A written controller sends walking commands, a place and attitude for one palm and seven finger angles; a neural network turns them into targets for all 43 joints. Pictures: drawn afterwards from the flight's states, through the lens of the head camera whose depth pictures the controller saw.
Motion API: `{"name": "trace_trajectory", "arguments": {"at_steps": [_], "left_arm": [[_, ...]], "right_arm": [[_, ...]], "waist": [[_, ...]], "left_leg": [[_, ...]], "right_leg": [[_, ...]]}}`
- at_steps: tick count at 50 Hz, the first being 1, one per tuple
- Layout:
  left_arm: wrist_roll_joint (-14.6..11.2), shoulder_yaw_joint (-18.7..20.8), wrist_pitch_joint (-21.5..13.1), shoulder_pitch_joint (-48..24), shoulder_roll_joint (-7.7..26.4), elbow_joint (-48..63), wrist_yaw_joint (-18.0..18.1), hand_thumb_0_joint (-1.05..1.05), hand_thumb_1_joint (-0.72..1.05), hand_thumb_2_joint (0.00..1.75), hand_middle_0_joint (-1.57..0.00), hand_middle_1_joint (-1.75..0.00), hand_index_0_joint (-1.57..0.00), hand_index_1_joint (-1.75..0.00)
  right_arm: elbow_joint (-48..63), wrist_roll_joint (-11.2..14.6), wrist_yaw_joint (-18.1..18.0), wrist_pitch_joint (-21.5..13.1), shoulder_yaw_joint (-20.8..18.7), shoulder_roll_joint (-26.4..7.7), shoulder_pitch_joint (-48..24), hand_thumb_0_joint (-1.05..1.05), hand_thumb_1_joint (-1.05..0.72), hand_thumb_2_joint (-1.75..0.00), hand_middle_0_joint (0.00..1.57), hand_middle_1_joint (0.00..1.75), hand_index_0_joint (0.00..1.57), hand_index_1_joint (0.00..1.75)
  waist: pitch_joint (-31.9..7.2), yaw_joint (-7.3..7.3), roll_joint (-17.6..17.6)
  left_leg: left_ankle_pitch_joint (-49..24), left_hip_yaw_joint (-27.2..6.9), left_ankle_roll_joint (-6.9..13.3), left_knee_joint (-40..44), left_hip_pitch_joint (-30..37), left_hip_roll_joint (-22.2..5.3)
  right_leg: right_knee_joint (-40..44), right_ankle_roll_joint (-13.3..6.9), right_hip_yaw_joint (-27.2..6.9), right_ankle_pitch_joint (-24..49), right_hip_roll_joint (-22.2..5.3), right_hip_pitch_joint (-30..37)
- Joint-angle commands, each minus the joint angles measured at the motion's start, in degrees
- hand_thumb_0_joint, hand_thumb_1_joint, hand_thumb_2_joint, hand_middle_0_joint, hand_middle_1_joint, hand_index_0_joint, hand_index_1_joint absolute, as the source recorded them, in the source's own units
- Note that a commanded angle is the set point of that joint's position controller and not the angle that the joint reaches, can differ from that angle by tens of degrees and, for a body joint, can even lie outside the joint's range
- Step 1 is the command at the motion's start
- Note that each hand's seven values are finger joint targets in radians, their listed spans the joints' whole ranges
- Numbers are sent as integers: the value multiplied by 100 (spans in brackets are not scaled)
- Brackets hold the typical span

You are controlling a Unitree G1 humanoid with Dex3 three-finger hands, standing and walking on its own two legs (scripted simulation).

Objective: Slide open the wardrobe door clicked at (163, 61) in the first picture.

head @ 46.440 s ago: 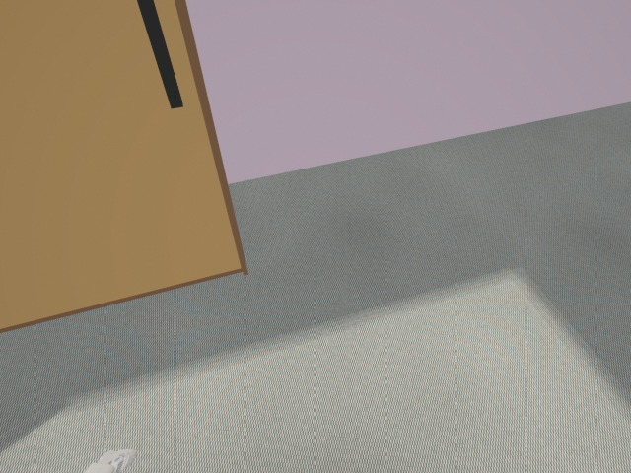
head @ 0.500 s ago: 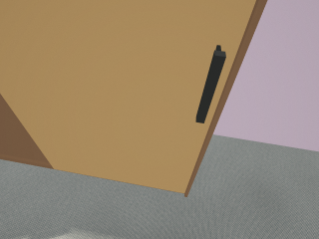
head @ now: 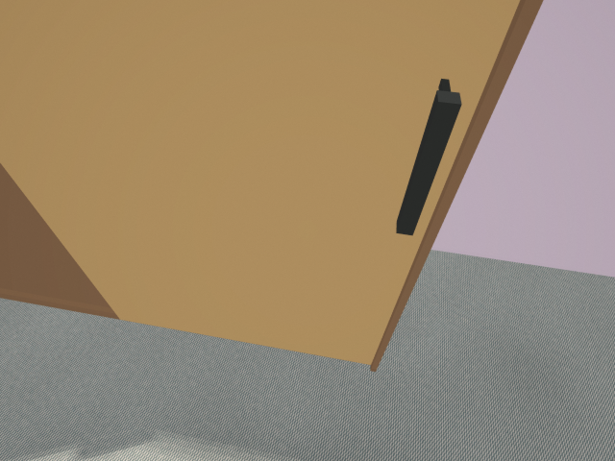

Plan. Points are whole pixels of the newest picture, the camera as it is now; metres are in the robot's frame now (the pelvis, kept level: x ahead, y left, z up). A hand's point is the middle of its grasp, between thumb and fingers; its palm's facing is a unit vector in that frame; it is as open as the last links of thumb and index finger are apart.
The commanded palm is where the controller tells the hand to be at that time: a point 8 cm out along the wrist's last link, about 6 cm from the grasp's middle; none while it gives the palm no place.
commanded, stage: come to a stop and stand still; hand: right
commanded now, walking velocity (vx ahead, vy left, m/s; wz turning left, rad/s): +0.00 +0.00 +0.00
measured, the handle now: (422, 164) +0.50 -0.13 +0.13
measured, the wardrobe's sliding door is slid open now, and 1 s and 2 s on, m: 0.00 0.00 0.00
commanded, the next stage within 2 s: look again from close up in 0.02 s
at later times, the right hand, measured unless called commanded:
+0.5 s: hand out of the picture +0.04 -0.19 -0.17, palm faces +0.01 +0.97 -0.23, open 7.4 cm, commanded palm none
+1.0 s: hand out of the picture +0.09 -0.20 -0.13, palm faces +0.21 +0.96 -0.21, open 7.4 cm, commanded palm +0.10 -0.24 -0.06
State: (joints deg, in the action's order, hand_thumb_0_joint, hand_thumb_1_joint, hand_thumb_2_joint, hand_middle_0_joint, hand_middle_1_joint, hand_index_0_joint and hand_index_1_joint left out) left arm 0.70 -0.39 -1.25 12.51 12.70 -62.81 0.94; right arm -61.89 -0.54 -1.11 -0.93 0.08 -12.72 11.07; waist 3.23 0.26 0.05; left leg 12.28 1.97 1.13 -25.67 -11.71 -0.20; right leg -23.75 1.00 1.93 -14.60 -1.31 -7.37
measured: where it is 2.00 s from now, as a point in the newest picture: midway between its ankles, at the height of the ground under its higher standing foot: outside the picture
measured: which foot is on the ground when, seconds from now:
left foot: down 0.00-1.00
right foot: down 0.00-1.00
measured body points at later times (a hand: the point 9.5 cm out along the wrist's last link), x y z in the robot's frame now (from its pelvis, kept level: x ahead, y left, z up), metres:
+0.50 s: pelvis +0.00 +0.01 +0.00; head +0.02 +0.01 +0.45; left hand +0.02 +0.24 -0.16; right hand +0.04 -0.24 -0.15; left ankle +0.02 +0.10 -0.74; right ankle -0.02 -0.13 -0.74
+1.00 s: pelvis -0.01 +0.00 +0.00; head +0.01 +0.00 +0.45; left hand +0.03 +0.24 -0.15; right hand +0.07 -0.25 -0.11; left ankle +0.02 +0.10 -0.74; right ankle -0.02 -0.13 -0.74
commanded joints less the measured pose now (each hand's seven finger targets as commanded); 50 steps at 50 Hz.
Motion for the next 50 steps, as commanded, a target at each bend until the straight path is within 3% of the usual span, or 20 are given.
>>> {"name": "trace_trajectory", "arguments": {"at_steps": [1, 13, 15, 17, 39, 45, 46, 47, 48, 49, 50], "left_arm": [[26, 110, -72, 191, 681, 209, 31, 0, 90, 90, -20, -30, -20, -30], [18, 113, -68, 263, 547, 116, 52, 0, 90, 90, -20, -30, -20, -30], [18, 124, -79, 250, 577, 108, 54, 0, 90, 90, -20, -30, -20, -30], [19, 114, -67, 241, 568, 93, 56, 0, 90, 90, -20, -30, -20, -30], [16, 118, -68, 415, 440, 22, 69, 0, 90, 90, -20, -30, -20, -30], [23, 116, -54, 456, 398, 12, 60, 0, 90, 90, -20, -30, -20, -30], [-38, 153, -111, -42, 416, 320, 17, 0, 90, 90, -20, -30, -20, -30], [-320, 245, -942, -54, 1229, 2370, 282, 0, 90, 90, -20, -30, -20, -30], [-307, 99, -1357, -329, 662, 2133, 515, 0, 90, 90, -20, -30, -20, -30], [-261, 152, -1573, -404, 502, 2346, 490, 0, 90, 90, -20, -30, -20, -30], [-360, 185, -1636, -283, 647, 2177, 490, 0, 90, 90, -20, -30, -20, -30]], "right_arm": [[258, 1, -36, -122, -152, -844, 130, 0, -90, -90, 20, 30, 20, 30], [204, -7, -46, -122, -155, -747, 219, 0, -90, -90, 20, 30, 20, 30], [206, -2, -47, -128, -167, -764, 228, 0, -90, -90, 20, 30, 20, 30], [189, 3, -42, -115, -158, -747, 209, 0, -90, -90, 20, 30, 20, 30], [141, -12, -48, -110, -159, -617, 337, 0, -90, -90, 20, 30, 20, 30], [142, -9, -41, -98, -157, -592, 374, 0, -90, -90, 20, 30, 20, 30], [-150, -39, -290, -209, -117, -456, 1129, 0, -90, -90, 20, 30, 20, 30], [8585, 1094, -301, -1525, -1212, -1982, -3464, 0, -88, -89, 20, 32, 20, 32], [8083, 771, -666, -1494, -1643, -2390, -2096, 0, -85, -88, 20, 33, 20, 33], [6824, 891, -627, -822, -399, -224, 715, 0, -83, -87, 21, 34, 21, 34], [6080, 1067, -629, -684, -498, 106, 758, 0, -81, -86, 21, 36, 21, 36]], "waist": [[-212, -30, 17], [-207, -35, 106], [-254, -46, -24], [-113, -41, 16], [-51, -59, -1], [63, -65, 15], [-387, -274, -78], [-2972, 321, -1284], [-2346, -12, -1553], [-1680, -80, -1211], [-808, 114, -263]], "left_leg": [[-688, -718, 153, 501, 220, -657], [-925, -690, 159, 497, 276, -621], [-999, -704, 157, 485, 314, -635], [-795, -703, 158, 525, 207, -627], [-617, -669, 152, 588, 203, -604], [-162, -707, 151, 697, 75, -608], [-3140, -940, -21, 316, 377, -1027], [-2134, -608, 106, -18, 1037, -442], [-1014, -518, 117, -200, 713, -147], [-344, 49, 116, -277, 339, -48], [-14, 233, -13, -177, -312, -69]], "right_leg": [[435, -168, -341, 639, -450, -265], [447, -164, -307, 740, -488, -186], [431, -156, -300, 793, -478, -177], [473, -151, -308, 656, -482, -234], [493, -164, -332, 610, -482, -286], [513, -167, -349, 414, -438, -354], [-761, -18, 12, 682, -496, -466], [93, -190, -113, 1200, 232, 611], [54, -166, 168, 1070, 137, 654], [181, -163, 15, 926, 84, -5], [-65, -125, -117, 418, 89, -562]]}}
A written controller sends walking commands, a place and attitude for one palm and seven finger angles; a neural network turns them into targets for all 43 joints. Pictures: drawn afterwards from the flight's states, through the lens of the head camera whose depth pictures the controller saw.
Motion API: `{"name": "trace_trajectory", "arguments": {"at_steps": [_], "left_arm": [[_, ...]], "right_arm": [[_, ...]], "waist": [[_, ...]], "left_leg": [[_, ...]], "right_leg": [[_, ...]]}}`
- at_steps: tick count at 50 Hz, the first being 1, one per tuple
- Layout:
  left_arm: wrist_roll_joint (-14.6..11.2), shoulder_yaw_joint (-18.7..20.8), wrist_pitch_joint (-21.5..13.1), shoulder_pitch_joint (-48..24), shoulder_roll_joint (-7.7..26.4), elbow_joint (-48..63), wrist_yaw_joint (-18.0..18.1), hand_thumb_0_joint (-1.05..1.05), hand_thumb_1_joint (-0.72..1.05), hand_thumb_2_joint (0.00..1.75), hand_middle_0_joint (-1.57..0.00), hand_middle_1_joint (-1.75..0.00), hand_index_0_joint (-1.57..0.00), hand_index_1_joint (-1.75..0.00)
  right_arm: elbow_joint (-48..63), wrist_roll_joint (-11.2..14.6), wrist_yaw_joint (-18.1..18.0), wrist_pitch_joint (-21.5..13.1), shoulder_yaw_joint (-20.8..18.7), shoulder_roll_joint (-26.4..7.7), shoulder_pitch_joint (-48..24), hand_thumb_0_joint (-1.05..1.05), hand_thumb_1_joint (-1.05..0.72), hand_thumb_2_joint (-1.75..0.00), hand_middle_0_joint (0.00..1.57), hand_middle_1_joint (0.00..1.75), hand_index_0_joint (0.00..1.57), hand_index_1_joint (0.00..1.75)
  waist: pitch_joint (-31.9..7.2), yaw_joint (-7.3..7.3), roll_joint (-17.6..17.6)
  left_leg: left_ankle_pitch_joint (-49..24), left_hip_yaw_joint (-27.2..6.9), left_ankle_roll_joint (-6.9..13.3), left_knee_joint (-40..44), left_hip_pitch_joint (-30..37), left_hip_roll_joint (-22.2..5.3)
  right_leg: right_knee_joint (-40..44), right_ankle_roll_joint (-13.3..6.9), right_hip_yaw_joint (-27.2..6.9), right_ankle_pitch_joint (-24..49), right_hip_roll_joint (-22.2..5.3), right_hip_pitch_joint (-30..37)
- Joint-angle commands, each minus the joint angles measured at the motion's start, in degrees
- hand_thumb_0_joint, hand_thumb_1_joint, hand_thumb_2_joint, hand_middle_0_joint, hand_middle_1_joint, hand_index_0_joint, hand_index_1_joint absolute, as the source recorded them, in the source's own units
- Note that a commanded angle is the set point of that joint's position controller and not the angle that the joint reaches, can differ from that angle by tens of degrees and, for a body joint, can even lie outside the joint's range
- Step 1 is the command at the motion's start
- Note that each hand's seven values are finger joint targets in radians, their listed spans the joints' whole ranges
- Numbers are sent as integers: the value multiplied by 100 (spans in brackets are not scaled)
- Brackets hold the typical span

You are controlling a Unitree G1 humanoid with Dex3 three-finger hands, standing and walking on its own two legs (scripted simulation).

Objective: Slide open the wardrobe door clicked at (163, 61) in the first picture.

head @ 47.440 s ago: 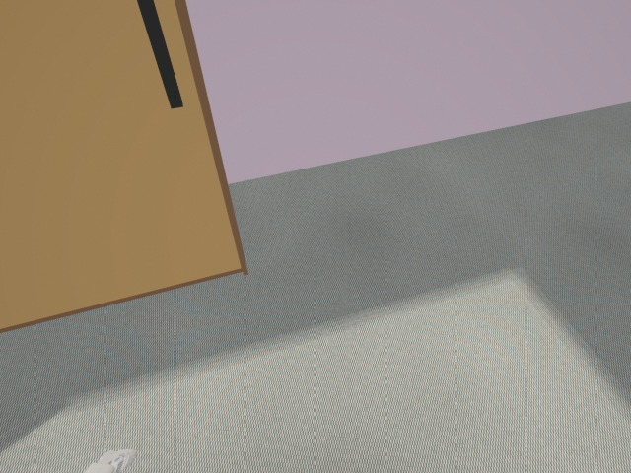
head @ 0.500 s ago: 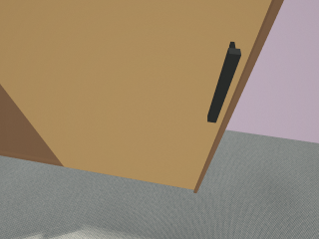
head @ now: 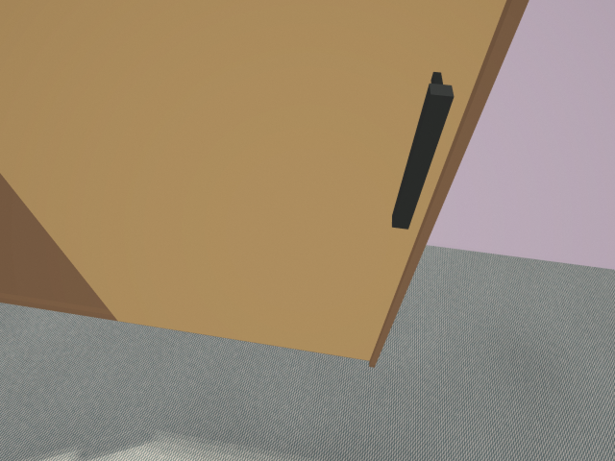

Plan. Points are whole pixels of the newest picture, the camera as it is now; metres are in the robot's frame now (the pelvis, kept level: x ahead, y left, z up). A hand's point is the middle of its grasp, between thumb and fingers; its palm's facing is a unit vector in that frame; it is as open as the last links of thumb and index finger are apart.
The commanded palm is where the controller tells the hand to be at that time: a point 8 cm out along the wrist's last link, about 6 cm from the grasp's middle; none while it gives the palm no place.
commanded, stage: raise the hand with hooked fingers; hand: right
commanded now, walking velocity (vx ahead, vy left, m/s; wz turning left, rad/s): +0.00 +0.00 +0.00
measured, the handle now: (416, 157) +0.51 -0.14 +0.13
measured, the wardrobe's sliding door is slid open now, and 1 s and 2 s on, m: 0.00 0.00 0.00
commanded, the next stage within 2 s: none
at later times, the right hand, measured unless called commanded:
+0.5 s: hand (512, 435) +0.17 -0.22 +0.00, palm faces +0.19 +0.98 -0.04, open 9.5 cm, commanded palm +0.14 -0.28 +0.01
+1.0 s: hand (557, 366) +0.22 -0.26 +0.07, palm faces +0.16 +0.98 -0.07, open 12.5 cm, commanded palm +0.19 -0.31 +0.09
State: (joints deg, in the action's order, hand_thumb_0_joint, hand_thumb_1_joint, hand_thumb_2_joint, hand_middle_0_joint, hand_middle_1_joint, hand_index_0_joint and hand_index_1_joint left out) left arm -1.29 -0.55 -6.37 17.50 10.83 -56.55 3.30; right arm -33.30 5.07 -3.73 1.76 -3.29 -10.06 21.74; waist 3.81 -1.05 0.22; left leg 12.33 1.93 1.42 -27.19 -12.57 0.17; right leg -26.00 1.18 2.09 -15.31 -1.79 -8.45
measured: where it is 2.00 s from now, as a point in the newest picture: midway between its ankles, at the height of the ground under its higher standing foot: outside the picture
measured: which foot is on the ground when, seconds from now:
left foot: down 0.00-1.00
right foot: down 0.00-1.00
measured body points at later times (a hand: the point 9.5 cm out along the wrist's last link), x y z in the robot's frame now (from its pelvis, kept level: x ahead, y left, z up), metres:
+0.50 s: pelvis -0.02 -0.01 -0.07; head +0.03 -0.03 +0.38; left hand +0.22 +0.19 -0.11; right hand +0.15 -0.27 +0.01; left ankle +0.03 +0.10 -0.74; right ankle -0.01 -0.13 -0.74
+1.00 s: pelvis +0.00 -0.02 -0.03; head +0.01 -0.02 +0.42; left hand +0.19 +0.22 -0.09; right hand +0.21 -0.31 +0.07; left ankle +0.02 +0.10 -0.74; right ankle -0.01 -0.13 -0.74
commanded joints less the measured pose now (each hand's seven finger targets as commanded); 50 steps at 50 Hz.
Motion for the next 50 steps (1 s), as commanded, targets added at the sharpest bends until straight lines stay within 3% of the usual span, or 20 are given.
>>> {"name": "trace_trajectory", "arguments": {"at_steps": [1, 2, 3, 4, 6, 7, 8, 11, 13, 15, 17, 18, 21, 25, 28, 31, 33, 34, 42, 50], "left_arm": [[-137, 275, -1211, -904, 969, 1887, 210, 0, 90, 90, -20, -30, -20, -30], [-35, 404, -1258, -817, 1016, 1907, 168, 0, 90, 90, -20, -30, -20, -30], [-6, 455, -1319, -895, 972, 2127, 81, 0, 90, 90, -20, -30, -20, -30], [70, 458, -1370, -933, 925, 2272, -27, 0, 90, 90, -20, -30, -20, -30], [129, 537, -1410, -1028, 946, 2573, -252, 0, 90, 90, -20, -30, -20, -30], [141, 596, -1385, -1081, 996, 2771, -346, 0, 90, 90, -20, -30, -20, -30], [79, 650, -1300, -1030, 1038, 2961, -392, 0, 90, 90, -20, -30, -20, -30], [-53, 566, -1069, -1229, 1055, 3669, -282, 0, 90, 90, -20, -30, -20, -30], [-37, 480, -981, -1175, 1010, 3869, -160, 0, 90, 90, -20, -30, -20, -30], [13, 488, -962, -814, 914, 3808, -93, 0, 90, 90, -20, -30, -20, -30], [69, 419, -969, -628, 893, 3696, -56, 0, 90, 90, -20, -30, -20, -30], [113, 382, -966, -551, 943, 3621, -31, 0, 90, 90, -20, -30, -20, -30], [80, 317, -1030, -524, 984, 3423, 14, 0, 90, 90, -20, -30, -20, -30], [-49, 271, -991, -651, 993, 3455, 118, 0, 90, 90, -20, -30, -20, -30], [-97, 214, -947, -857, 899, 3485, 167, 0, 90, 90, -20, -30, -20, -30], [-70, 174, -1007, -839, 845, 3463, 160, 0, 90, 90, -20, -30, -20, -30], [-46, 159, -1069, -855, 857, 3400, 153, 0, 90, 90, -20, -30, -20, -30], [-39, 153, -1101, -779, 869, 3377, 141, 0, 90, 90, -20, -30, -20, -30], [-137, 149, -1304, -631, 1017, 3226, 197, 0, 90, 90, -20, -30, -20, -30], [-172, 83, -1368, -659, 1039, 3143, 277, 0, 90, 90, -20, -30, -20, -30]], "right_arm": [[3430, 588, -246, -1292, -187, -247, -818, 0, -78, -85, 21, 37, 21, 37], [2904, 614, -97, -1700, -510, -354, -521, 0, -76, -84, 21, 39, 21, 39], [2484, 677, 158, -2113, -582, -185, 310, 0, -74, -83, 21, 40, 21, 40], [2312, 767, 467, -2602, -520, 40, 749, 0, -71, -82, 21, 42, 21, 42], [2205, 939, 1189, -3592, -433, 217, 1151, 0, -67, -80, 22, 45, 22, 45], [2205, 1004, 1574, -3988, -609, -7, 1323, 0, -64, -79, 22, 47, 22, 47], [1910, 1023, 1805, -3956, -1051, -377, 1688, 0, -62, -78, 22, 48, 22, 48], [3382, 1251, 1991, -3183, -1164, -715, 1021, 0, -55, -75, 22, 53, 22, 53], [4264, 1292, 1748, -2878, -1069, -690, 388, 0, -50, -73, 23, 55, 23, 55], [5266, 1117, 1334, -2937, -1219, -855, 60, 0, -46, -71, 23, 58, 23, 58], [5975, 921, 1096, -3185, -918, -809, -397, 0, -41, -69, 24, 62, 24, 62], [6139, 865, 1093, -3283, -769, -827, -683, 0, -39, -68, 24, 63, 24, 63], [5724, 840, 1358, -3251, -514, -720, -531, 0, -32, -65, 24, 68, 24, 68], [5118, 1025, 1752, -2368, -924, -1016, 14, 0, -22, -61, 25, 74, 25, 74], [4918, 1192, 1704, -1727, -1338, -1139, 238, 0, -15, -58, 25, 78, 25, 78], [5394, 1277, 1481, -1655, -1501, -1164, 30, 0, -8, -55, 26, 82, 26, 82], [5362, 1281, 1366, -1725, -1571, -1215, -29, 0, -4, -53, 26, 86, 26, 86], [5408, 1277, 1353, -1792, -1528, -1187, -164, 0, -1, -52, 26, 87, 26, 87], [5215, 1296, 1610, -1695, -1575, -1381, -709, 0, 17, -44, 28, 99, 28, 99], [5041, 1469, 1829, -1308, -2068, -1853, -1507, 0, 36, -36, 29, 111, 29, 111]], "waist": [[-45, 372, 209], [-1, 352, 869], [37, 78, 880], [-334, -66, 1130], [-606, -184, 1133], [-800, -199, 1072], [-957, -382, 662], [-1624, -400, 387], [-1478, -233, 88], [-1983, -94, -370], [-2097, 135, -622], [-2001, 305, -430], [-1873, 415, -705], [-2015, 152, -408], [-1923, -106, -258], [-2037, -153, -320], [-1819, -170, -204], [-1824, -101, -110], [-1528, -24, -341], [-1603, -149, -512]], "left_leg": [[586, 251, -129, -6, -906, -122], [1293, 261, -162, -79, -1370, -112], [1606, 236, -119, -297, -1558, -118], [1794, 214, -111, -676, -1747, -117], [1755, 108, -58, -1391, -2100, -115], [1640, -1, -26, -1616, -2063, -143], [1314, -162, 44, -1772, -1909, -189], [1470, -357, -49, -1759, -1656, -247], [1852, -388, -63, -1739, -2002, -181], [1114, -202, -36, -1951, -2002, -96], [391, -45, -18, -2161, -2130, -35], [256, 16, -10, -2257, -2293, 25], [321, 115, -16, -2200, -2441, 34], [460, 137, -38, -1868, -1830, 19], [336, 236, -25, -1710, -1392, 15], [79, 297, -46, -1649, -1206, -10], [69, 317, -35, -1594, -1190, 19], [39, 306, -52, -1553, -1168, 1], [210, 245, -60, -1154, -1093, -25], [-507, 229, -37, -863, -456, -15]], "right_leg": [[-62, -179, -271, -102, 150, -990], [-369, -160, -244, -494, 194, -1444], [-681, -112, -165, -610, 256, -1803], [-1036, -63, -121, -675, 303, -2196], [-1746, 1, -75, -754, 315, -2914], [-2067, 13, -42, -764, 360, -3171], [-2218, -32, 24, -565, 399, -3270], [-2286, -166, 162, -678, 484, -3443], [-2317, -200, 18, -844, 425, -3421], [-2374, -245, -126, -404, 293, -2918], [-2492, -264, -245, 12, 232, -2629], [-2559, -275, -359, 88, 179, -2613], [-2541, -241, -434, 5, 159, -2547], [-2188, -216, -445, -138, 189, -2596], [-1875, -183, -469, 50, 190, -2549], [-1686, -158, -469, 338, 169, -2304], [-1612, -151, -482, 394, 149, -2275], [-1575, -149, -470, 410, 150, -2224], [-1252, -152, -415, 216, 164, -1877], [-933, -154, -380, 795, 197, -1313]]}}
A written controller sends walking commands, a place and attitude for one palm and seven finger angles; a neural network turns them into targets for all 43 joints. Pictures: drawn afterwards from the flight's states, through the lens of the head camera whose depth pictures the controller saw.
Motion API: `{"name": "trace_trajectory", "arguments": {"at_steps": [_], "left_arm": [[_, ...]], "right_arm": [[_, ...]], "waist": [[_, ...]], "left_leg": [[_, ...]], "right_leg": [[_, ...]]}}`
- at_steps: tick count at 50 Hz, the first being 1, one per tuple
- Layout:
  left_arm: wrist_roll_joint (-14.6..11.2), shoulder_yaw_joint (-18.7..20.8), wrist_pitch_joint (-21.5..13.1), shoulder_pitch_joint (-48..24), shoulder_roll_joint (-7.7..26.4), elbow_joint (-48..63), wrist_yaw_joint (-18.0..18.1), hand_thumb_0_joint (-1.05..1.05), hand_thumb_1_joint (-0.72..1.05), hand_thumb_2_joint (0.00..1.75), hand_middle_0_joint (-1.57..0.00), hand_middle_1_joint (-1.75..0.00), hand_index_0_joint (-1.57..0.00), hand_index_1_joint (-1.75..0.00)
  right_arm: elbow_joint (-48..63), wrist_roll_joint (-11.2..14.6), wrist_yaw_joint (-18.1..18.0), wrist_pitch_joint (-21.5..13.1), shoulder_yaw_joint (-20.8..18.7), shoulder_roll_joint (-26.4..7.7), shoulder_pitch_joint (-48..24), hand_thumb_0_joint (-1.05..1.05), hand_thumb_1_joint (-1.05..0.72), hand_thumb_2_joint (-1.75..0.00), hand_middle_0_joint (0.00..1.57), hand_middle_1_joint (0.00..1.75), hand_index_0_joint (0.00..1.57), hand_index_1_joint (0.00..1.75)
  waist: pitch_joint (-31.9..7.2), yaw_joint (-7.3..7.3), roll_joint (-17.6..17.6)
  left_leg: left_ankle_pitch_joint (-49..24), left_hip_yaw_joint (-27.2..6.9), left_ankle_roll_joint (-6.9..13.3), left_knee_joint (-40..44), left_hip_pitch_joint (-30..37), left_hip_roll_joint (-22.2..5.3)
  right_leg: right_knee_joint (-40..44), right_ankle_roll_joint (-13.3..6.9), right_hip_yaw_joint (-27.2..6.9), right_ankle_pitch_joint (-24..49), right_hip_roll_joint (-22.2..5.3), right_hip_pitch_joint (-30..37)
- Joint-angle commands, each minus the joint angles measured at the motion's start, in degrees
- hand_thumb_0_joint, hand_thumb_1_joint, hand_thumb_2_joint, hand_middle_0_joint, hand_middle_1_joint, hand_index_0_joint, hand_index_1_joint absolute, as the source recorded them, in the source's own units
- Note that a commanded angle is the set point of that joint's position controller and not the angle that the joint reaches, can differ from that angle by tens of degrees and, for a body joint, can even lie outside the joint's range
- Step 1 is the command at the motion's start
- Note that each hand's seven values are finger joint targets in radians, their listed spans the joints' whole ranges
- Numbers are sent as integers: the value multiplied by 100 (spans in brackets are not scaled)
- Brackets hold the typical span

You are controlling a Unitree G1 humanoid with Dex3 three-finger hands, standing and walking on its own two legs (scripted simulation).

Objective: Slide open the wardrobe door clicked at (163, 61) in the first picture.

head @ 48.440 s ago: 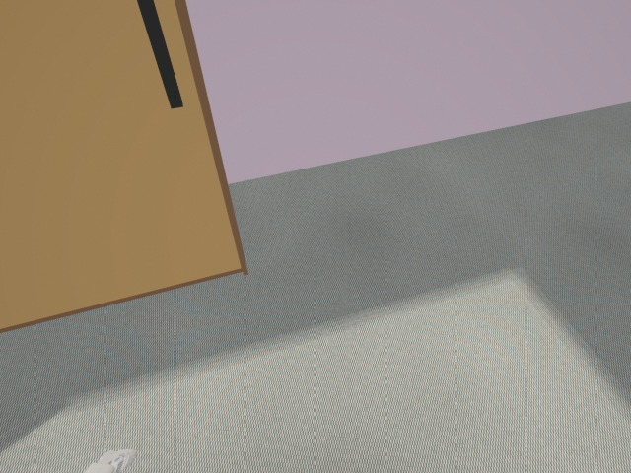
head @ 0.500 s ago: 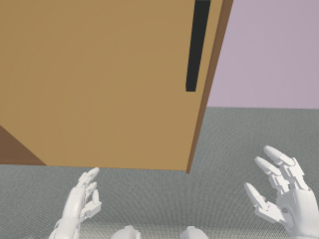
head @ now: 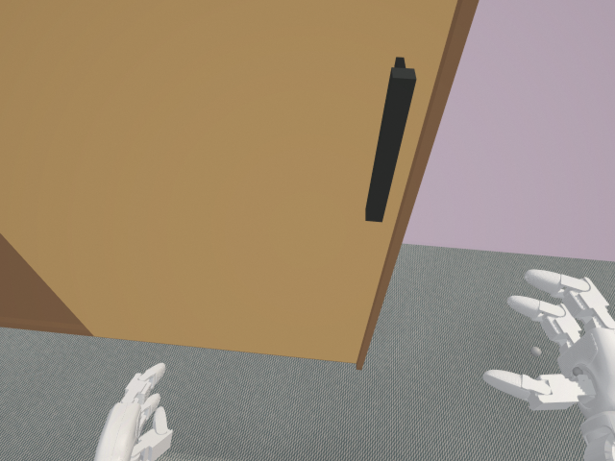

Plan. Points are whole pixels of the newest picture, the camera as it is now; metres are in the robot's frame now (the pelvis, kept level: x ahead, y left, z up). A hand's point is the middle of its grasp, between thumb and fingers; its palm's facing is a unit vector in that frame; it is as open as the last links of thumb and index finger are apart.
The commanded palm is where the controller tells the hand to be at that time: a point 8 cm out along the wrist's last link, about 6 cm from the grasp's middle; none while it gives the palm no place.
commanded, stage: raise the hand with hooked fingers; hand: right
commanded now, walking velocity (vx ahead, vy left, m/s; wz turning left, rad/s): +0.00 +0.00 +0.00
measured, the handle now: (385, 147) +0.51 -0.09 +0.16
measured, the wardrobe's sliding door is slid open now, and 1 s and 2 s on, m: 0.00 0.00 0.00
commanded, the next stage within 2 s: move the hooked fingers beside the handle in 1.02 s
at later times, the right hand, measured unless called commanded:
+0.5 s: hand (602, 280) +0.27 -0.27 +0.18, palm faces +0.16 +0.99 -0.05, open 14.0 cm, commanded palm +0.24 -0.31 +0.19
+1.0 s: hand (599, 275) +0.27 -0.27 +0.19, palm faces +0.15 +0.99 -0.04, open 14.0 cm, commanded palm +0.23 -0.31 +0.19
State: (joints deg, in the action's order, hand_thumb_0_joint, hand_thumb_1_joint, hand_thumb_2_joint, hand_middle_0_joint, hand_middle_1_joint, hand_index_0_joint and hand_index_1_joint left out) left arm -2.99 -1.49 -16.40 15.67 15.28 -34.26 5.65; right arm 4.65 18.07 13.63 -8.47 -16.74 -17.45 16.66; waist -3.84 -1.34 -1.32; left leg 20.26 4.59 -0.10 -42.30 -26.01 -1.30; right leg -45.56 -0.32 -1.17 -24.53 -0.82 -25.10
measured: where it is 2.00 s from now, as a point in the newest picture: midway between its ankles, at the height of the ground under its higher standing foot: outside the picture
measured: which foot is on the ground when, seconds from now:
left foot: down 0.00-1.00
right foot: down 0.00-1.00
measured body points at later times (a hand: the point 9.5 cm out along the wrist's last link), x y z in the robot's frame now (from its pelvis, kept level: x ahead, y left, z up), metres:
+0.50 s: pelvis +0.00 +0.01 +0.02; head -0.02 +0.02 +0.47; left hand +0.19 +0.23 -0.05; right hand +0.25 -0.32 +0.19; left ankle +0.02 +0.12 -0.71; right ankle -0.01 -0.11 -0.71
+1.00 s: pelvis -0.01 +0.01 +0.02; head -0.03 +0.03 +0.47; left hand +0.18 +0.24 -0.04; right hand +0.26 -0.32 +0.19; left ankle +0.02 +0.12 -0.71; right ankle -0.01 -0.11 -0.71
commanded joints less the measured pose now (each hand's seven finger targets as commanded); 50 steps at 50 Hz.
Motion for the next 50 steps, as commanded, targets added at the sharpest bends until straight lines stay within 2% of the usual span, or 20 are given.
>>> {"name": "trace_trajectory", "arguments": {"at_steps": [1, 3, 7, 8, 10, 16, 19, 21, 24, 25, 27, 29, 31, 33, 36, 38, 42, 45, 48, 50], "left_arm": [[4, 164, -371, -484, 599, 910, 45, 0, 90, 90, -20, -30, -20, -30], [-6, 152, -363, -506, 625, 878, 57, 0, 90, 90, -20, -30, -20, -30], [-42, 110, -345, -575, 617, 870, 97, 0, 90, 90, -20, -30, -20, -30], [-38, 92, -325, -595, 628, 855, 103, 0, 90, 90, -20, -30, -20, -30], [-55, 69, -306, -638, 607, 845, 129, 0, 90, 90, -20, -30, -20, -30], [-67, 0, -286, -776, 579, 816, 186, 0, 90, 90, -20, -30, -20, -30], [-97, -20, -254, -840, 593, 787, 213, 0, 90, 90, -20, -30, -20, -30], [-113, -33, -235, -874, 594, 788, 233, 0, 90, 90, -20, -30, -20, -30], [-127, -46, -215, -940, 607, 799, 229, 0, 90, 90, -20, -30, -20, -30], [-126, -38, -203, -921, 603, 813, 233, 0, 90, 90, -20, -30, -20, -30], [-138, -44, -189, -933, 602, 818, 230, 0, 90, 90, -20, -30, -20, -30], [-154, -30, -149, -899, 626, 810, 192, 0, 90, 90, -20, -30, -20, -30], [-156, -11, -140, -951, 639, 876, 168, 0, 90, 90, -20, -30, -20, -30], [-127, 17, -130, -948, 644, 903, 147, 0, 90, 90, -20, -30, -20, -30], [-124, 3, -127, -951, 609, 909, 152, 0, 90, 90, -20, -30, -20, -30], [-97, 12, -143, -922, 612, 884, 158, 0, 90, 90, -20, -30, -20, -30], [-122, 0, -160, -913, 607, 838, 216, 0, 90, 90, -20, -30, -20, -30], [-121, -1, -162, -938, 592, 841, 226, 0, 90, 90, -20, -30, -20, -30], [-107, 1, -162, -902, 619, 816, 224, 0, 90, 90, -20, -30, -20, -30], [-123, -14, -148, -919, 607, 823, 228, 0, 90, 90, -20, -30, -20, -30]], "right_arm": [[1228, 189, 125, -227, -751, -1144, -1101, 0, 38, -35, 29, 112, 29, 112], [973, 245, 237, -57, -861, -1255, -1233, 0, 43, -33, 29, 115, 29, 115], [837, 234, 390, 274, -867, -1341, -1826, 0, 50, -30, 30, 120, 30, 120], [726, 235, 416, 374, -968, -1466, -1889, 0, 50, -30, 30, 120, 30, 120], [679, 250, 469, 477, -1008, -1516, -2190, 0, 50, -30, 30, 120, 30, 120], [534, 235, 564, 700, -1259, -1849, -2946, 0, 50, -30, 30, 120, 30, 120], [187, 257, 640, 873, -1360, -1981, -3157, 0, 50, -30, 30, 120, 30, 120], [87, 232, 682, 988, -1357, -2043, -3414, 0, 50, -30, 30, 120, 30, 120], [90, 202, 714, 1092, -1445, -2233, -3783, 0, 50, -30, 30, 120, 30, 120], [14, 203, 716, 1131, -1530, -2316, -3826, 0, 50, -30, 30, 120, 30, 120], [-211, 206, 759, 1214, -1438, -2201, -3762, 0, 50, -30, 30, 120, 30, 120], [-550, 244, 821, 1304, -1354, -2019, -3428, 0, 50, -30, 30, 120, 30, 120], [-286, 226, 831, 1311, -1365, -2091, -3550, 0, 50, -30, 30, 120, 30, 120], [-86, 220, 780, 1270, -1488, -2228, -3503, 0, 50, -30, 30, 120, 30, 120], [130, 182, 666, 1176, -1540, -2237, -3680, 0, 50, -30, 30, 120, 30, 120], [302, 147, 583, 1078, -1614, -2356, -3733, 0, 50, -30, 30, 120, 30, 120], [105, 125, 578, 1084, -1467, -2162, -3788, 0, 50, -30, 30, 120, 30, 120], [179, 110, 613, 1120, -1419, -2150, -3820, 0, 50, -30, 30, 120, 30, 120], [49, 141, 667, 1144, -1408, -2130, -3656, 0, 50, -30, 30, 120, 30, 120], [65, 134, 676, 1172, -1378, -2108, -3763, 0, 50, -30, 30, 120, 30, 120]], "waist": [[-842, -133, -405], [-735, -156, -282], [-665, -122, -325], [-589, -168, -355], [-617, -128, -232], [-686, -161, -328], [-609, -160, -179], [-527, -155, -288], [-642, -158, -396], [-723, -179, -266], [-608, -174, -246], [-443, -180, -3], [-522, -215, -329], [-700, -246, -112], [-644, -226, -403], [-696, -236, -305], [-514, -158, -381], [-633, -163, -528], [-590, -178, -255], [-547, -160, -389]], "left_leg": [[-1415, -28, 118, 671, 936, 132], [-1556, -55, 115, 783, 1061, 152], [-1568, -38, 104, 944, 1114, 145], [-1560, -64, 113, 1015, 1174, 156], [-1579, -66, 101, 1099, 1271, 141], [-1586, -85, 109, 1301, 1463, 129], [-1451, -152, 85, 1468, 1533, 107], [-1377, -141, 93, 1522, 1498, 102], [-1432, -174, 108, 1588, 1659, 80], [-1436, -166, 95, 1601, 1704, 85], [-1357, -168, 96, 1640, 1654, 85], [-1316, -172, 84, 1666, 1636, 75], [-1325, -172, 111, 1645, 1604, 74], [-1441, -189, 94, 1634, 1736, 87], [-1400, -161, 110, 1638, 1663, 99], [-1416, -175, 103, 1663, 1740, 117], [-1230, -171, 98, 1722, 1615, 111], [-1337, -195, 103, 1731, 1685, 101], [-1451, -169, 96, 1724, 1717, 130], [-1364, -150, 100, 1730, 1657, 122]], "right_leg": [[1063, -4, -61, 1805, 107, 417], [1106, -31, -35, 1870, 107, 474], [1290, -35, -54, 1865, 113, 721], [1315, -47, -39, 1848, 106, 726], [1395, -55, -42, 1856, 107, 828], [1600, -68, -54, 1870, 115, 1122], [1668, -94, -9, 1717, 121, 1110], [1737, -91, -22, 1665, 121, 1167], [1797, -95, -29, 1740, 126, 1256], [1826, -99, -33, 1745, 129, 1268], [1856, -101, -26, 1677, 140, 1253], [1869, -99, 6, 1632, 126, 1141], [1885, -90, -1, 1646, 142, 1232], [1845, -103, 30, 1780, 124, 1273], [1909, -86, 38, 1756, 135, 1334], [1909, -94, 51, 1799, 123, 1371], [1991, -98, 47, 1582, 135, 1376], [1984, -102, 67, 1654, 135, 1464], [1968, -106, 59, 1743, 116, 1433], [2008, -91, 39, 1654, 133, 1421]]}}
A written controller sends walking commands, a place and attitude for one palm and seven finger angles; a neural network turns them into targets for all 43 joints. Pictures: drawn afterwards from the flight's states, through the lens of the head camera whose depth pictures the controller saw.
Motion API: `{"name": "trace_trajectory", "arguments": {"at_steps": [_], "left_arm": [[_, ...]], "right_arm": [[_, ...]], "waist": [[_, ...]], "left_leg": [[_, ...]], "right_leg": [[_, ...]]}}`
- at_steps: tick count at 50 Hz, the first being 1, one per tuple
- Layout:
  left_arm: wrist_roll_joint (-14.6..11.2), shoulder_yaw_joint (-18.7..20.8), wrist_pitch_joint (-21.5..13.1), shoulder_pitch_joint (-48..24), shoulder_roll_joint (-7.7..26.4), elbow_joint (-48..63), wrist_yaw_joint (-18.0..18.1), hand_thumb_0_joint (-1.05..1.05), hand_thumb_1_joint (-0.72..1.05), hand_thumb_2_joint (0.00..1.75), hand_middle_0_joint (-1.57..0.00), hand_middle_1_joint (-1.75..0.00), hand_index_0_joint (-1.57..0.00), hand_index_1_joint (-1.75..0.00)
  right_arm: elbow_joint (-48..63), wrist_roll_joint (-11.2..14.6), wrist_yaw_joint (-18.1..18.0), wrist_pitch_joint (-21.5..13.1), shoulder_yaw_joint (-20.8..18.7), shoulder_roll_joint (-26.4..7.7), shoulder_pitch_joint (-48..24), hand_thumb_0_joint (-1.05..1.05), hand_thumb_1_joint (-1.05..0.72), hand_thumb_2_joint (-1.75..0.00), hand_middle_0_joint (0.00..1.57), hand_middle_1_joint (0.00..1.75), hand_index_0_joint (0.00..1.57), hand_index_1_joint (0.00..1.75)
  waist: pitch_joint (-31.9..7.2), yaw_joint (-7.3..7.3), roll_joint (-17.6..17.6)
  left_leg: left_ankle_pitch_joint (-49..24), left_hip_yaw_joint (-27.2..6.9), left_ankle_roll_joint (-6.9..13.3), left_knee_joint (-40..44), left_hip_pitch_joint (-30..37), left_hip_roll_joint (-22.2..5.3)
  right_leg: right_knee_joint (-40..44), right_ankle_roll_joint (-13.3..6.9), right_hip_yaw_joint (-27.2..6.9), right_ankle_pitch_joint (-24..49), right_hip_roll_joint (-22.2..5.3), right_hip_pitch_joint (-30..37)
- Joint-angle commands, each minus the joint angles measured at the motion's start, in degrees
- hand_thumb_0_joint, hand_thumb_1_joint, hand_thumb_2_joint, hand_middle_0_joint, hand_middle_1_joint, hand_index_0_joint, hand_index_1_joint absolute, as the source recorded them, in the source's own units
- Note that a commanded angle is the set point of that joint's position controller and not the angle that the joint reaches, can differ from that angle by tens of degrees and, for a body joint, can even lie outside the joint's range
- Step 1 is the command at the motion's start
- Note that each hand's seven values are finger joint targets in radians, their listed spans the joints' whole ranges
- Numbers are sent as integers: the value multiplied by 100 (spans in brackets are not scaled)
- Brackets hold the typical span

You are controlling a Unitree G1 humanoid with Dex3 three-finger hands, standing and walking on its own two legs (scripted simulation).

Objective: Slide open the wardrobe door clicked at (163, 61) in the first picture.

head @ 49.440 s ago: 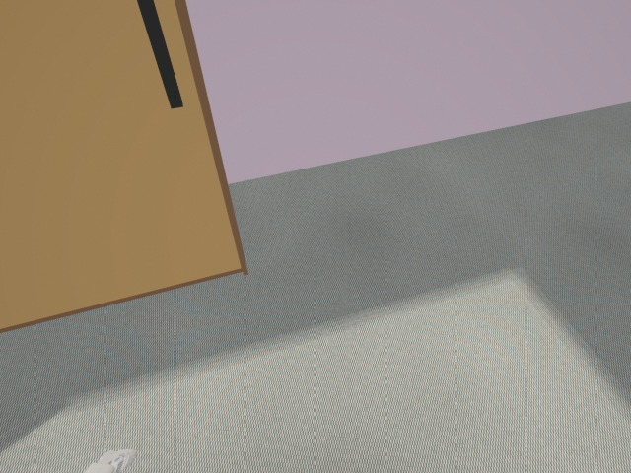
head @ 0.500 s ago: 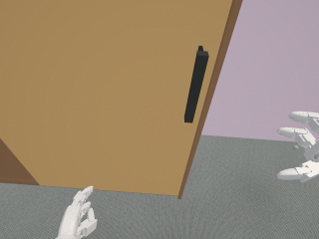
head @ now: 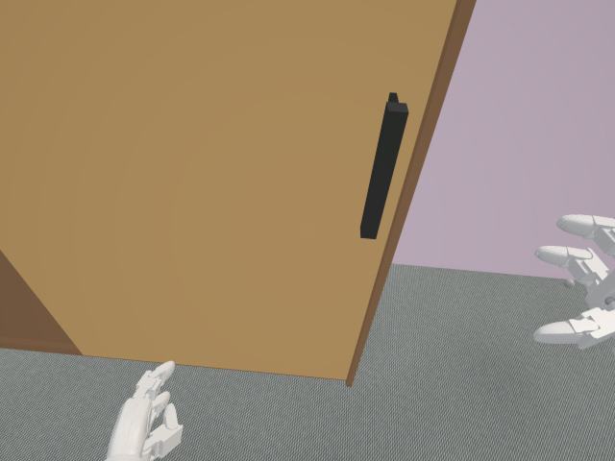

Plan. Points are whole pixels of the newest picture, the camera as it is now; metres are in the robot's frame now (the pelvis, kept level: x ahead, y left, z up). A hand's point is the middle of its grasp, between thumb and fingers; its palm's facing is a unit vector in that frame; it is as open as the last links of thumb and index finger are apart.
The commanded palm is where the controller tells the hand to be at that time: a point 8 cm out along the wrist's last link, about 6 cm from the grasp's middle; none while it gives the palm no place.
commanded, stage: raise the hand with hooked fingers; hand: right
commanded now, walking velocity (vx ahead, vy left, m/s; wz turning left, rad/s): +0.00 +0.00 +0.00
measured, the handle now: (379, 170) +0.52 -0.11 +0.13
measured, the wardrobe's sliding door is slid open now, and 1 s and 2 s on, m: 0.00 0.00 0.00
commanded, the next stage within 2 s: move the hooked fingers beside the handle in 0.02 s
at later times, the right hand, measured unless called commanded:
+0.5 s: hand (528, 257) +0.32 -0.25 +0.16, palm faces +0.12 +0.99 -0.01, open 14.0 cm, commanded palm +0.29 -0.30 +0.16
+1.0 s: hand (487, 229) +0.37 -0.22 +0.15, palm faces +0.09 +1.00 +0.01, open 14.0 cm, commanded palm +0.34 -0.26 +0.15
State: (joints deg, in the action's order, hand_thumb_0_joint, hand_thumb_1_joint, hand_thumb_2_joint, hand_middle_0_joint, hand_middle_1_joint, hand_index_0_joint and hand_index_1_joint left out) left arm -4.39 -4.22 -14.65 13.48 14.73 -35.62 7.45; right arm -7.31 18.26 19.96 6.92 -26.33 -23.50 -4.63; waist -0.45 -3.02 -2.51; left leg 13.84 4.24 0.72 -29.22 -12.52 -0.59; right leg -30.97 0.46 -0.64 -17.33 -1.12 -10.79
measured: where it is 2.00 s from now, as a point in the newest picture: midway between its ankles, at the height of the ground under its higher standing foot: outside the picture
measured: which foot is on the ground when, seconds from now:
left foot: down 0.00-1.00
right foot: down 0.00-1.00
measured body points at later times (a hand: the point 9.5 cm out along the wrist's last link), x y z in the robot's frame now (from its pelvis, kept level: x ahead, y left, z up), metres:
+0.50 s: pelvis +0.00 +0.00 +0.00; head -0.01 +0.01 +0.45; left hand +0.18 +0.23 -0.07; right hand +0.31 -0.31 +0.16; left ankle +0.02 +0.11 -0.73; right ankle +0.00 -0.12 -0.73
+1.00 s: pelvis +0.00 +0.00 +0.00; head +0.00 +0.01 +0.45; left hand +0.16 +0.24 -0.09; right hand +0.35 -0.27 +0.16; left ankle +0.02 +0.11 -0.73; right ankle +0.00 -0.12 -0.73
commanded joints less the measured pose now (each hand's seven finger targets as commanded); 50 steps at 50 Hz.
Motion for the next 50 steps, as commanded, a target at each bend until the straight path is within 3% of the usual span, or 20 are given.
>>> {"name": "trace_trajectory", "arguments": {"at_steps": [1, 3, 6, 10, 12, 13, 14, 15, 17, 23, 26, 29, 33, 37, 38, 42, 43, 47, 48, 50], "left_arm": [[20, 259, -332, -715, 655, 969, 47, 0, 90, 90, -20, -30, -20, -30], [33, 269, -314, -680, 674, 941, 39, 0, 90, 90, -20, -30, -20, -30], [9, 263, -294, -717, 657, 971, 46, 0, 90, 90, -20, -30, -20, -30], [6, 252, -309, -703, 645, 927, 82, 0, 90, 90, -20, -30, -20, -30], [9, 260, -309, -681, 648, 905, 102, 0, 90, 90, -20, -30, -20, -30], [25, 263, -296, -664, 650, 876, 95, 0, 90, 90, -20, -30, -20, -30], [19, 258, -279, -683, 663, 865, 96, 0, 90, 90, -20, -30, -20, -30], [17, 253, -272, -694, 634, 875, 97, 0, 90, 90, -20, -30, -20, -30], [25, 262, -248, -664, 636, 867, 91, 0, 90, 90, -20, -30, -20, -30], [33, 279, -129, -639, 652, 863, 52, 0, 90, 90, -20, -30, -20, -30], [24, 284, -105, -627, 616, 912, 36, 0, 90, 90, -20, -30, -20, -30], [15, 310, -91, -578, 643, 880, 33, 0, 90, 90, -20, -30, -20, -30], [39, 336, -5, -527, 672, 850, 4, 0, 90, 90, -20, -30, -20, -30], [47, 340, 71, -484, 658, 825, -3, 0, 90, 90, -20, -30, -20, -30], [47, 358, 95, -482, 673, 822, -9, 0, 90, 90, -20, -30, -20, -30], [47, 354, 131, -442, 644, 808, -11, 0, 90, 90, -20, -30, -20, -30], [42, 369, 147, -420, 666, 805, -19, 0, 90, 90, -20, -30, -20, -30], [24, 370, 190, -365, 648, 756, -4, 0, 90, 90, -20, -30, -20, -30], [31, 374, 203, -348, 668, 737, -13, 0, 90, 90, -20, -30, -20, -30], [40, 383, 247, -348, 675, 720, -23, 0, 90, 90, -20, -30, -20, -30]], "right_arm": [[1292, 110, 40, -375, -424, -1505, -1644, 0, 50, -30, 30, 120, 30, 120], [1138, 129, 35, -342, -493, -1562, -1450, 0, 50, -30, 30, 120, 30, 120], [1160, 144, 46, -311, -432, -1490, -1600, 0, 50, -30, 30, 120, 30, 120], [1228, 76, -54, -379, -39, -1232, -2255, 0, 50, -30, 30, 120, 30, 120], [1188, 8, -119, -403, 11, -1221, -2339, 0, 50, -30, 30, 120, 30, 120], [1089, 1, -153, -398, -52, -1307, -2258, 0, 50, -30, 30, 120, 30, 120], [1047, -45, -196, -396, -79, -1361, -2362, 0, 50, -30, 30, 120, 30, 120], [1051, -64, -210, -395, 48, -1226, -2458, 0, 50, -30, 30, 120, 30, 120], [877, -76, -271, -384, -81, -1302, -2299, 0, 50, -30, 30, 120, 30, 120], [595, -151, -408, -380, -138, -1436, -2672, 0, 50, -30, 30, 120, 30, 120], [636, -190, -427, -423, 121, -1150, -2826, 0, 50, -30, 30, 120, 30, 120], [477, -198, -477, -427, 314, -960, -2925, 0, 50, -30, 30, 120, 30, 120], [412, -265, -610, -408, 153, -1152, -2952, 0, 50, -30, 30, 120, 30, 120], [330, -308, -712, -433, 202, -1091, -3291, 0, 50, -30, 30, 120, 30, 120], [321, -318, -742, -466, 74, -1253, -3219, 0, 50, -30, 30, 120, 30, 120], [261, -353, -732, -560, 350, -963, -3540, 0, 50, -30, 30, 120, 30, 120], [230, -361, -747, -581, 321, -1029, -3479, 0, 50, -30, 30, 120, 30, 120], [34, -408, -781, -532, 743, -615, -3795, 0, 50, -30, 30, 120, 30, 120], [-38, -404, -822, -532, 788, -588, -3906, 0, 50, -30, 30, 120, 30, 120], [-103, -446, -924, -533, 716, -658, -3997, 0, 50, -30, 30, 120, 30, 120]], "waist": [[-899, 3, -363], [-864, -17, -33], [-871, 15, -129], [-871, 139, -222], [-939, 141, -292], [-903, 112, -104], [-929, 116, -223], [-930, 136, -224], [-1022, 71, -98], [-1130, 65, -21], [-1243, 101, -280], [-1196, 148, -27], [-1328, 91, 84], [-1389, 150, 20], [-1405, 113, 150], [-1474, 190, -162], [-1498, 179, 33], [-1400, 278, -184], [-1353, 306, 55], [-1446, 275, 80]], "left_leg": [[-752, -108, 27, 411, 311, 50], [-759, -112, 9, 443, 340, 68], [-682, -127, 5, 440, 275, 55], [-473, -120, 5, 464, 127, 54], [-510, -115, 14, 441, 117, 50], [-484, -143, 7, 480, 158, 54], [-515, -138, 18, 456, 205, 29], [-537, -126, 15, 451, 177, 23], [-630, -106, 23, 417, 247, 28], [-772, -160, 20, 410, 368, 10], [-1003, -159, 33, 330, 335, 6], [-964, -149, 25, 326, 244, 22], [-1071, -166, 24, 303, 367, 10], [-1190, -171, 30, 274, 356, 11], [-1208, -190, 26, 284, 405, 21], [-1371, -187, 50, 233, 348, 17], [-1358, -183, 45, 235, 381, 29], [-1276, -147, 60, 221, 147, 36], [-1221, -138, 50, 252, 132, 41], [-1199, -158, 49, 239, 179, 28]], "right_leg": [[553, -162, -22, 965, 168, 23], [530, -179, -7, 986, 141, -32], [541, -178, -21, 898, 162, -29], [553, -178, -55, 712, 162, 62], [557, -176, -64, 757, 168, 98], [536, -185, -52, 745, 143, 40], [558, -175, -48, 764, 154, -3], [569, -177, -44, 776, 157, 25], [572, -169, -46, 856, 155, 0], [530, -170, 25, 959, 138, -114], [505, -169, 64, 1116, 154, -10], [493, -185, 42, 1067, 132, -33], [479, -181, 66, 1172, 127, -99], [487, -182, 78, 1247, 136, -73], [458, -195, 88, 1286, 110, -110], [451, -178, 101, 1387, 134, -3], [427, -190, 101, 1399, 103, -30], [427, -164, 60, 1346, 118, 35], [418, -180, 50, 1301, 101, -15], [435, -181, 44, 1253, 113, -47]]}}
